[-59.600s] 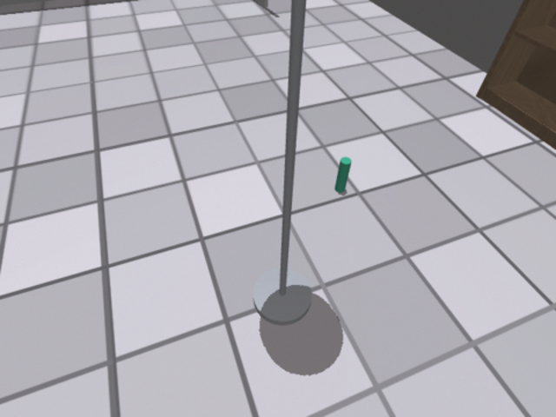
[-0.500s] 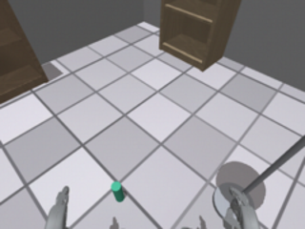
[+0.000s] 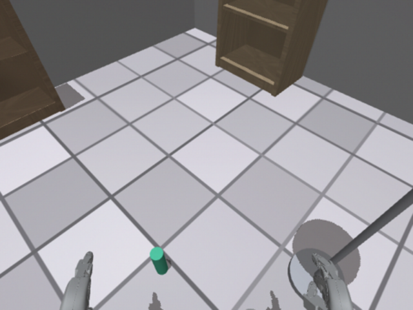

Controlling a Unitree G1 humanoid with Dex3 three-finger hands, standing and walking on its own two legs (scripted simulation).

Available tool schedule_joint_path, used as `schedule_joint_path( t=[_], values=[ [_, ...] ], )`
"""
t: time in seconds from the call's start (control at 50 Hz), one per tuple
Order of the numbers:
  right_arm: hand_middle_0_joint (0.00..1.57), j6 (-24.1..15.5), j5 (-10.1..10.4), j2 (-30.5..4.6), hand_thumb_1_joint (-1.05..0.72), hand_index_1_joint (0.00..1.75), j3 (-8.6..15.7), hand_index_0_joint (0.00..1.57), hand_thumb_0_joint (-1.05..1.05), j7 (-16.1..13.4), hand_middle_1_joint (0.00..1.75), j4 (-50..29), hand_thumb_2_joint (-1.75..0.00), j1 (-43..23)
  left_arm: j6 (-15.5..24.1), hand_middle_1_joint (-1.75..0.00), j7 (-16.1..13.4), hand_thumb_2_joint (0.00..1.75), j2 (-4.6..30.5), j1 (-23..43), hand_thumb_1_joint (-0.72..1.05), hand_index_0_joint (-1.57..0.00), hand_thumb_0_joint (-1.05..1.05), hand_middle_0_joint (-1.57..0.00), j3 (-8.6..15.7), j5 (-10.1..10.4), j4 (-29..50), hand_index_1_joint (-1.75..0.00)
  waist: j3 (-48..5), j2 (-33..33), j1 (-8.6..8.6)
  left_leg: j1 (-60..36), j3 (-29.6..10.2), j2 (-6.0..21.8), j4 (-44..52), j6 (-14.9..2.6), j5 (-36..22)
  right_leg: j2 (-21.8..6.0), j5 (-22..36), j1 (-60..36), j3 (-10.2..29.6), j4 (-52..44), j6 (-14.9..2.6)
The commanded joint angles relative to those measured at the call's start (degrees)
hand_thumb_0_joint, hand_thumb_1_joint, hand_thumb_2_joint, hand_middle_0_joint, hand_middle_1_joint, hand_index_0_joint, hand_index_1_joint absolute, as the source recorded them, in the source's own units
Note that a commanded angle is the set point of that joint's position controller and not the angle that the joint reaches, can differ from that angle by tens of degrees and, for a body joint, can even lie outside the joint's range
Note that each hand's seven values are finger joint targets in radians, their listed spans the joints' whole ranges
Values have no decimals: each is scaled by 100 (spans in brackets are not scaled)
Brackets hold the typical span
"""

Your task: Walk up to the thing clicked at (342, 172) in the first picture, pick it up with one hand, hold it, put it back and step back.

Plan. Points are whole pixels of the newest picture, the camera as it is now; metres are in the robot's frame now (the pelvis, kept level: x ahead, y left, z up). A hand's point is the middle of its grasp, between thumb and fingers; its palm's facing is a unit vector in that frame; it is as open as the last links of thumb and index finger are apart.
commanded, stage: home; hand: left
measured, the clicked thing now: (159, 261) +0.42 +0.19 -0.63
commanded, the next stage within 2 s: stand in 0.12 s
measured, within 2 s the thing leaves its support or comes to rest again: neither
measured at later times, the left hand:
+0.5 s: hand (108, 300) +0.17 +0.19 -0.06, palm faces +0.11 -0.95 -0.28, open 13.8 cm
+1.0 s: hand out of the picture +0.06 +0.26 -0.11, palm faces +0.00 -0.94 -0.35, open 7.5 cm
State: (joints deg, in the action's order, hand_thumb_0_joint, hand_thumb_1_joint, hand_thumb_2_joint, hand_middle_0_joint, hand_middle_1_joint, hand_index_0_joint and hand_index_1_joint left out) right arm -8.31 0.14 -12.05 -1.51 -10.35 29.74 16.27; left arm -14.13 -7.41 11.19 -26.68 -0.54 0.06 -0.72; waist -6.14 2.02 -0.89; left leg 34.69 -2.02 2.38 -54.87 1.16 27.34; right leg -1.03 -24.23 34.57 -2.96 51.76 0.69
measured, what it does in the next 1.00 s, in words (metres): stands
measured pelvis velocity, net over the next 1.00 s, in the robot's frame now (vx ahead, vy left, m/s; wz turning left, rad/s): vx -0.01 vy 0.02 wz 0.01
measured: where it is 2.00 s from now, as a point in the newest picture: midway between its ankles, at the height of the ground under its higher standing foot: outside the picture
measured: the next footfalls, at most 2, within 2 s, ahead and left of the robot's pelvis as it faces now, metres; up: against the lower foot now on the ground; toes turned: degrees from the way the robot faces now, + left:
none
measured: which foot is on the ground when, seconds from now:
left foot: down 0.00-1.00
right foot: down 0.00-1.00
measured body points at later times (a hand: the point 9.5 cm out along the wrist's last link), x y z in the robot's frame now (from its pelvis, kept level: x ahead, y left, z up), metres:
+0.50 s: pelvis +0.00 +0.01 +0.00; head +0.02 +0.01 +0.45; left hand +0.16 +0.24 -0.04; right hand +0.16 -0.23 -0.07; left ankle +0.00 +0.13 -0.69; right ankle +0.02 -0.13 -0.69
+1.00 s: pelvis -0.01 +0.02 +0.04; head -0.01 +0.02 +0.49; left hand +0.06 +0.31 -0.09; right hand +0.07 -0.27 -0.09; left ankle +0.00 +0.13 -0.69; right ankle +0.02 -0.13 -0.69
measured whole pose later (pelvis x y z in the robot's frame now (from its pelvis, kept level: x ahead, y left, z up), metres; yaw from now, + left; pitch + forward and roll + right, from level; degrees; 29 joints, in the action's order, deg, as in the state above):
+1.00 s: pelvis -0.01 +0.02 +0.04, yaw +0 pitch -3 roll +0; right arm 0.2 -2.9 -18.3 1.6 -0.5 55.0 12.1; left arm -0.4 -1.1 18.6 -13.5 1.0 -2.3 -52.8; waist 2.0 0.2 1.0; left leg 14.6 -0.1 -0.4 -35.2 -0.5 17.9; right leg -3.5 -15.8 15.4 -1.6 34.1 2.1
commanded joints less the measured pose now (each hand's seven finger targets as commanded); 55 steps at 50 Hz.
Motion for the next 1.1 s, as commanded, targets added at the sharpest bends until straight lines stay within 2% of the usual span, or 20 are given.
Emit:
schedule_joint_path(
  t=[0.0,0.04,0.08,0.1,0.2,0.24,0.26,0.28,0.42,0.54,0.56,0.58,0.62,0.68,0.76,0.86,0.9,0.98,1.0,1.08],
  values=[
    [20,-329,13,-654,-90,30,303,20,0,-74,30,-856,-90,-374,281,-5,-89,3,629,219,-59,-4,0,-4,337,-21,1034,-5,-497,-12,-6,-295,169,-190,960,-135,-1229,176,967,-530,-84,-800,-105],
    [20,-324,5,-653,-90,30,310,20,0,-79,30,-889,-90,-395,287,-5,-83,3,549,192,-60,-4,0,-4,288,-18,1034,-5,-594,-159,-43,-344,154,-180,929,-137,-1351,184,1083,-588,-100,-809,-96],
    [20,-324,12,-658,-90,30,295,20,0,-67,30,-872,-90,-427,267,-5,-103,4,640,244,-59,-5,0,-5,362,-14,1004,-5,-383,-10,-3,-225,152,-190,1013,-136,-1079,176,840,-487,-93,-843,-105],
    [20,-329,12,-632,-90,30,273,20,0,-47,30,-894,-90,-464,275,-5,-88,4,561,264,-59,-5,0,-5,255,-10,1049,-5,-288,37,-9,-184,138,-183,1053,-129,-946,175,708,-453,-108,-859,-109],
    [20,-310,15,-659,-90,30,302,20,0,-53,30,-918,-90,-386,265,-5,-84,4,611,156,-59,-5,0,-5,335,-12,1047,-5,-493,-45,-5,-278,138,-180,1016,-135,-1132,186,865,-516,-113,-833,-107],
    [20,-323,9,-630,-90,30,292,20,0,-45,30,-899,-90,-403,274,-21,-84,20,512,170,-43,-20,0,-20,263,-15,1011,-21,-470,-63,-10,-312,146,-173,1005,-129,-1142,184,879,-537,-115,-830,-105],
    [20,-319,2,-654,-90,30,318,20,0,-58,30,-904,-90,-354,294,-29,-82,28,602,170,-35,-20,0,-20,366,-15,1104,-29,-692,-41,-35,-385,166,-187,923,-133,-1356,176,1099,-606,-87,-828,-104],
    [20,-322,12,-666,-90,30,316,20,0,-61,30,-902,-90,-374,258,-30,-76,36,546,170,-27,-20,0,-20,261,-16,998,-30,-571,-103,-63,-367,154,-176,963,-130,-1371,190,1106,-545,-113,-793,-102],
    [20,-330,10,-633,-90,30,283,20,0,-56,30,-895,-90,-392,271,-30,-89,90,584,322,29,-20,0,-20,291,-9,1128,-30,-476,41,-18,-317,121,-164,1045,-123,-1123,188,859,-508,-137,-820,-112],
    [20,-335,8,-628,-90,30,276,20,0,-64,30,-905,-90,-406,265,-30,-94,90,589,305,77,-20,0,-20,305,-10,1093,-30,-412,-37,-21,-242,172,-198,1007,-148,-971,153,760,-525,-88,-916,-96],
    [20,107,-650,-1483,-90,30,545,20,0,277,30,298,-90,-734,901,-30,184,90,1392,1141,85,-20,0,-20,565,-545,-917,-30,230,-450,184,-556,-167,12,1133,-312,-1943,-324,1415,-1236,475,-1004,-438],
    [20,299,-696,-1428,-90,30,588,20,0,466,30,523,-90,-532,1132,-30,331,90,1482,971,90,-20,0,-20,618,-607,-1499,-30,-82,-669,163,-737,-14,27,1061,-446,-1744,-435,1370,-1289,622,-1089,-566],
    [20,417,-525,-1396,-90,30,600,20,0,637,30,602,-90,-526,1399,-30,482,90,1538,1052,90,-20,0,-20,535,-465,-1915,-30,-52,-361,111,-1006,-210,-11,1264,-539,-1514,-474,1241,-1264,790,-1169,-614],
    [20,426,-343,-1388,-90,30,596,20,0,855,30,832,-90,-669,1504,-30,585,90,1471,1349,90,-20,0,-20,480,-304,-2588,-30,44,-182,199,-1188,-329,28,1700,-499,-1348,-410,984,-1285,622,-1286,-468],
    [20,504,-326,-1404,-90,30,617,20,0,912,30,1248,-90,-839,1591,-30,571,90,1558,1471,90,-20,0,-20,454,-280,-3477,-30,97,-216,220,-1490,-326,48,1939,-435,-1794,-461,1550,-1671,575,-1588,-356],
    [20,606,-295,-1488,-90,30,578,20,0,914,30,1757,-90,-744,1603,-30,554,90,1605,1751,90,-20,0,-20,417,-208,-4233,-30,451,-9,139,-1650,-484,167,2692,-399,-1538,-446,1342,-1948,526,-2017,-265],
    [20,641,-292,-1546,-90,30,578,20,0,921,30,1907,-90,-902,1589,-30,558,90,1603,1656,90,-20,0,-20,398,-200,-4562,-30,532,17,228,-1700,-557,209,2931,-392,-1231,-438,1106,-2134,504,-2299,-237],
    [20,653,-224,-1602,-90,30,542,20,0,918,30,2303,-90,-754,1609,-30,550,90,1760,1670,90,-20,0,-20,376,-198,-5074,-30,610,-168,152,-2079,-464,190,3122,-308,-1713,-564,1460,-2381,590,-2669,-222],
    [20,662,-222,-1622,-90,30,530,20,0,915,30,2389,-90,-752,1594,-30,555,90,1768,1741,90,-20,0,-20,359,-189,-5151,-30,753,-194,128,-2116,-485,207,3309,-295,-1492,-537,1199,-2266,589,-2751,-212],
    [20,694,-220,-1735,-90,30,527,20,0,914,30,2618,-90,-870,1544,-30,567,90,1783,1815,90,-20,0,-20,328,-159,-5495,-30,816,49,165,-2009,-604,300,3812,-288,-987,-502,1150,-2577,493,-2869,-161]
  ],
)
